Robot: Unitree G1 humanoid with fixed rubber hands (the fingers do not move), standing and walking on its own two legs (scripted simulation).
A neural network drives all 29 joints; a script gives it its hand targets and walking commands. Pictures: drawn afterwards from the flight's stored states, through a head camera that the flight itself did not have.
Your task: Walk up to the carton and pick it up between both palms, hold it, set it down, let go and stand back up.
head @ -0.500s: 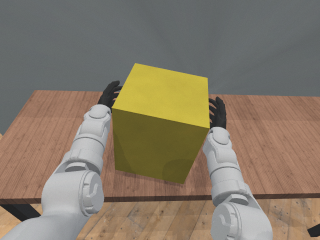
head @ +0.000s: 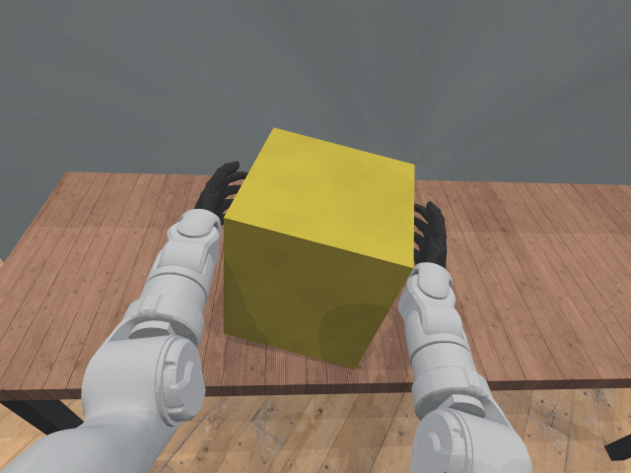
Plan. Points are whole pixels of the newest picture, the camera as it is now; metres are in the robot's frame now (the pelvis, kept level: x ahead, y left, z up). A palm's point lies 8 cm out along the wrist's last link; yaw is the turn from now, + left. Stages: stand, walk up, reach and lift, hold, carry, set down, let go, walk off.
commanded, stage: set down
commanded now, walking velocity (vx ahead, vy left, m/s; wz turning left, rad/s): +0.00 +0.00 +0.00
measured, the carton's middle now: (315, 252) +0.41 -0.04 +0.05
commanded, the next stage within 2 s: none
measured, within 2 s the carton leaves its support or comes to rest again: rests again in 1.58 s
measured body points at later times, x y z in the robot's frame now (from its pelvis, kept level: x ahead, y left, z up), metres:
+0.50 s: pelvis +0.00 +0.00 +0.00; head +0.00 +0.02 +0.45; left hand +0.44 +0.11 +0.11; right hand +0.36 -0.19 +0.09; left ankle +0.01 +0.09 -0.74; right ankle +0.00 -0.15 -0.74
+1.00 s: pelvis +0.00 +0.01 +0.00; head +0.02 +0.03 +0.45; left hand +0.45 +0.12 +0.10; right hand +0.37 -0.18 +0.09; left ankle +0.01 +0.09 -0.74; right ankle +0.00 -0.15 -0.74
